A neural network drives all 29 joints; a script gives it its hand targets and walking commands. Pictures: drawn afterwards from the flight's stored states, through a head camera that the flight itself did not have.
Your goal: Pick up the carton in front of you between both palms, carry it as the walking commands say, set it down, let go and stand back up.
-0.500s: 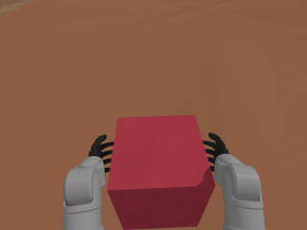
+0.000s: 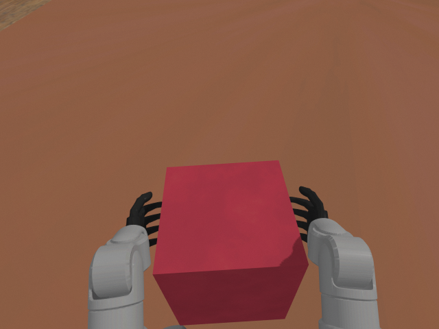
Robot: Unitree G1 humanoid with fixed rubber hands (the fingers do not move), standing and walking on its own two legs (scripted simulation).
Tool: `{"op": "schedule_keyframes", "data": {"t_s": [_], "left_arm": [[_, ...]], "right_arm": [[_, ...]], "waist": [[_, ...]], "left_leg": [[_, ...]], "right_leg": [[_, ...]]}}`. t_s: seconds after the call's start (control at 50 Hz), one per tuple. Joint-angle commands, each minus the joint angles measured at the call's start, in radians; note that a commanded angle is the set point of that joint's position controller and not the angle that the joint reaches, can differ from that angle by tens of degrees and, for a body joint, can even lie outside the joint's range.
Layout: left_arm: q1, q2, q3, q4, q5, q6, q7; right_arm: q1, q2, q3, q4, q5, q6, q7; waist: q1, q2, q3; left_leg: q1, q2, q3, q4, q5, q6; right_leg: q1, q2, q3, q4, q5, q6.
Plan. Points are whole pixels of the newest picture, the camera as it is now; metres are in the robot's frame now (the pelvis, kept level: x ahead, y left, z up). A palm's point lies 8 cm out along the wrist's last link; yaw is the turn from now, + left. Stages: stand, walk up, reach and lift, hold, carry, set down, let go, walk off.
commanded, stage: carry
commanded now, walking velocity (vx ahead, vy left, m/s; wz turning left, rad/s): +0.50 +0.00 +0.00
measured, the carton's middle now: (227, 245) +0.27 +0.00 -0.02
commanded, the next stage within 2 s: none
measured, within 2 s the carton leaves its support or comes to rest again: neither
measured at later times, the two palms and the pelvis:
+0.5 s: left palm (150, 105) +0.61 +0.19 +0.07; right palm (269, 102) +0.59 -0.11 +0.08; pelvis +0.33 +0.06 +0.00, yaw -3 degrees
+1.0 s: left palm (175, 54) +0.88 +0.15 +0.07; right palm (268, 52) +0.88 -0.15 +0.06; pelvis +0.61 +0.01 +0.00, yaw +0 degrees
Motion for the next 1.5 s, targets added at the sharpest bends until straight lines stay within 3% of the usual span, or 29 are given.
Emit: {"op": "schedule_keyframes", "data": {"t_s": [0.0, 0.06, 0.2, 0.26, 0.28, 0.3, 0.32, 0.34, 0.38, 0.42, 0.5, 0.56, 0.6, 0.64, 0.7, 0.72, 0.74, 0.76, 0.78, 0.8, 0.84, 0.88, 0.94, 0.98, 1.04, 1.08, 1.14, 1.2, 1.48], "left_arm": [[-0.461, -0.977, -0.715, -0.117, -0.435, -0.028, -0.276], [-0.443, -0.933, -0.716, -0.144, -0.433, -0.023, -0.276], [-0.421, -0.83, -0.685, -0.143, -0.399, 0.029, -0.253], [-0.45, -0.807, -0.686, -0.131, -0.394, 0.051, -0.247], [-0.467, -0.793, -0.687, -0.131, -0.396, 0.058, -0.246], [-0.502, -0.81, -0.705, -0.163, -0.406, 0.068, -0.244], [-0.515, -0.822, -0.703, -0.141, -0.406, 0.066, -0.246], [-0.522, -0.859, -0.711, -0.122, -0.409, 0.057, -0.249], [-0.532, -0.92, -0.721, -0.126, -0.414, 0.031, -0.251], [-0.53, -0.968, -0.731, -0.131, -0.409, 0.011, -0.246], [-0.488, -0.964, -0.734, -0.165, -0.39, -0.007, -0.226], [-0.465, -0.927, -0.729, -0.182, -0.385, 0.005, -0.218], [-0.44, -0.9, -0.725, -0.171, -0.383, 0.018, -0.219], [-0.434, -0.878, -0.72, -0.16, -0.387, 0.031, -0.225], [-0.438, -0.861, -0.711, -0.14, -0.396, 0.045, -0.239], [-0.438, -0.862, -0.708, -0.131, -0.395, 0.046, -0.243], [-0.447, -0.857, -0.702, -0.127, -0.395, 0.047, -0.248], [-0.457, -0.852, -0.692, -0.121, -0.393, 0.049, -0.253], [-0.427, -0.859, -0.675, -0.069, -0.385, 0.042, -0.258], [-0.389, -0.887, -0.673, -0.061, -0.396, 0.03, -0.26], [-0.435, -0.965, -0.687, -0.087, -0.398, 0.003, -0.263], [-0.471, -1.002, -0.687, -0.112, -0.406, -0.015, -0.263], [-0.432, -0.996, -0.694, -0.138, -0.406, -0.027, -0.263], [-0.411, -0.975, -0.701, -0.149, -0.401, -0.03, -0.264], [-0.424, -0.928, -0.704, -0.168, -0.394, -0.021, -0.264], [-0.458, -0.902, -0.708, -0.168, -0.4, 0.002, -0.262], [-0.43, -0.856, -0.695, -0.106, -0.389, 0.033, -0.258], [-0.417, -0.853, -0.682, -0.036, -0.374, 0.045, -0.257], [-0.499, -0.919, -0.696, -0.098, -0.402, 0.028, -0.252]], "right_arm": [[-0.452, 1.0, 0.745, -0.099, 0.414, -0.038, 0.249], [-0.427, 0.966, 0.744, -0.119, 0.406, -0.033, 0.242], [-0.43, 0.854, 0.714, -0.141, 0.417, 0.028, 0.246], [-0.419, 0.827, 0.684, -0.099, 0.416, 0.048, 0.252], [-0.414, 0.817, 0.67, -0.083, 0.41, 0.05, 0.255], [-0.423, 0.819, 0.655, -0.054, 0.4, 0.043, 0.259], [-0.409, 0.858, 0.66, -0.04, 0.413, 0.04, 0.262], [-0.438, 0.887, 0.667, -0.063, 0.426, 0.034, 0.265], [-0.481, 0.955, 0.688, -0.092, 0.441, 0.015, 0.271], [-0.508, 0.98, 0.702, -0.118, 0.456, 0.0, 0.275], [-0.478, 0.956, 0.71, -0.155, 0.468, -0.008, 0.283], [-0.45, 0.91, 0.701, -0.169, 0.46, 0.003, 0.28], [-0.418, 0.883, 0.692, -0.154, 0.444, 0.014, 0.275], [-0.394, 0.862, 0.68, -0.132, 0.423, 0.023, 0.271], [-0.393, 0.85, 0.67, -0.108, 0.404, 0.032, 0.267], [-0.398, 0.847, 0.67, -0.101, 0.404, 0.035, 0.268], [-0.41, 0.844, 0.673, -0.094, 0.402, 0.035, 0.268], [-0.431, 0.842, 0.679, -0.097, 0.402, 0.037, 0.268], [-0.435, 0.862, 0.695, -0.096, 0.412, 0.042, 0.264], [-0.42, 0.873, 0.696, -0.092, 0.411, 0.036, 0.265], [-0.498, 0.935, 0.728, -0.123, 0.428, 0.012, 0.268], [-0.529, 0.986, 0.747, -0.151, 0.449, -0.007, 0.265], [-0.469, 0.996, 0.753, -0.162, 0.439, -0.027, 0.255], [-0.436, 0.983, 0.754, -0.171, 0.428, -0.03, 0.252], [-0.442, 0.943, 0.748, -0.178, 0.426, -0.016, 0.255], [-0.454, 0.914, 0.727, -0.153, 0.419, -0.002, 0.26], [-0.394, 0.874, 0.691, -0.067, 0.402, 0.026, 0.264], [-0.381, 0.867, 0.67, 0.005, 0.388, 0.036, 0.268], [-0.484, 0.923, 0.698, -0.083, 0.427, 0.02, 0.263]], "waist": [[-0.009, -0.158, -0.265], [-0.005, -0.147, -0.215], [0.001, -0.179, -0.113], [-0.031, -0.112, -0.207], [-0.052, 0.016, -0.265], [-0.054, 0.292, -0.353], [-0.045, 0.297, -0.316], [-0.045, 0.214, -0.315], [-0.038, 0.035, -0.31], [-0.032, 0.076, -0.314], [-0.033, 0.11, -0.261], [-0.035, 0.105, -0.212], [-0.035, 0.105, -0.171], [-0.038, 0.12, -0.145], [-0.03, 0.146, -0.153], [-0.016, 0.114, -0.167], [-0.006, 0.075, -0.198], [0.003, -0.09, -0.311], [0.007, -0.251, -0.433], [0.0, -0.23, -0.454], [-0.009, -0.167, -0.414], [-0.016, -0.141, -0.371], [-0.011, -0.163, -0.401], [-0.017, -0.149, -0.405], [-0.019, -0.076, -0.36], [-0.015, 0.016, -0.285], [-0.02, 0.019, -0.274], [-0.02, 0.014, -0.272], [-0.02, -0.009, -0.324]], "left_leg": [[-0.094, 0.032, 0.009, -0.16, 0.086, -0.022], [-0.098, 0.014, 0.057, -0.356, 0.17, -0.031], [-0.002, -0.018, 0.124, -0.577, 0.25, 0.017], [0.392, -0.102, 0.217, -0.622, 0.13, 0.03], [0.599, 0.046, -0.006, -0.675, -0.002, 0.055], [0.823, 0.298, -0.457, -0.78, -0.096, 0.198], [0.832, 0.326, -0.565, -0.856, 0.1, 0.218], [0.805, 0.298, -0.439, -0.811, 0.241, 0.199], [0.679, 0.256, -0.268, -0.789, 0.325, 0.138], [0.606, 0.222, -0.161, -0.839, 0.236, 0.102], [0.612, 0.193, -0.059, -0.908, 0.194, 0.127], [0.641, 0.161, 0.007, -0.906, 0.288, 0.129], [0.641, 0.14, 0.069, -0.872, 0.465, 0.114], [0.643, 0.121, 0.122, -0.829, 0.653, 0.089], [0.62, 0.098, 0.173, -0.677, 0.734, 0.036], [0.574, 0.066, 0.204, -0.571, 0.745, 0.005], [0.478, 0.042, 0.19, -0.452, 0.629, -0.029], [0.305, 0.014, 0.148, -0.231, 0.217, -0.06], [0.072, -0.09, 0.072, -0.01, -0.304, -0.077], [0.065, -0.084, -0.024, 0.058, -0.347, -0.058], [0.1, -0.021, -0.066, -0.044, -0.297, -0.021], [0.219, -0.018, -0.031, -0.307, -0.259, -0.018], [0.284, -0.047, 0.016, -0.479, -0.154, -0.02], [0.352, -0.034, 0.05, -0.618, 0.037, -0.022], [0.447, 0.079, -0.017, -0.707, 0.261, -0.024], [0.389, 0.101, -0.017, -0.634, 0.343, -0.015], [0.373, 0.088, -0.012, -0.597, 0.504, -0.006], [0.385, 0.076, -0.004, -0.562, 0.644, -0.005], [0.411, 0.07, -0.004, -0.538, 0.585, 0.008]], "right_leg": [[0.294, -0.258, 0.241, -0.242, -0.021, -0.064], [0.327, -0.22, 0.17, -0.234, 0.094, -0.06], [0.387, -0.211, 0.098, -0.171, 0.252, -0.02], [0.259, -0.14, -0.003, 0.162, 0.406, 0.037], [0.071, -0.1, 0.004, 0.392, 0.228, 0.076], [-0.227, 0.016, 0.032, 0.713, -0.05, 0.127], [-0.396, 0.046, 0.144, 0.849, -0.319, 0.105], [-0.423, -0.012, 0.213, 0.919, -0.305, 0.075], [-0.392, -0.084, 0.243, 0.842, -0.188, 0.052], [-0.333, -0.09, 0.219, 0.748, -0.096, 0.056], [-0.39, -0.086, 0.163, 0.55, -0.002, 0.085], [-0.402, -0.072, 0.122, 0.371, 0.076, 0.093], [-0.358, -0.041, 0.079, 0.26, 0.119, 0.087], [-0.292, -0.001, 0.034, 0.172, 0.19, 0.078], [-0.088, 0.048, -0.015, 0.067, 0.281, 0.067], [0.049, 0.068, -0.032, -0.031, 0.366, 0.068], [0.222, 0.01, 0.014, -0.056, 0.465, 0.073], [0.476, -0.222, 0.225, 0.103, 0.94, 0.018], [0.711, -0.39, 0.458, 0.11, 1.128, -0.151], [0.62, -0.387, 0.468, 0.027, 0.964, -0.175], [0.473, -0.325, 0.344, -0.033, 0.744, -0.12], [0.315, -0.258, 0.232, -0.08, 0.543, -0.066], [0.31, -0.25, 0.194, -0.078, 0.423, -0.077], [0.277, -0.223, 0.139, -0.031, 0.387, -0.052], [0.153, -0.161, 0.1, 0.021, 0.129, 0.026], [0.151, -0.134, 0.122, 0.034, 0.171, 0.058], [0.167, -0.139, 0.133, 0.123, 0.381, 0.057], [0.152, -0.128, 0.126, 0.159, 0.457, 0.065], [0.169, -0.126, 0.127, 0.18, 0.375, 0.07]]}}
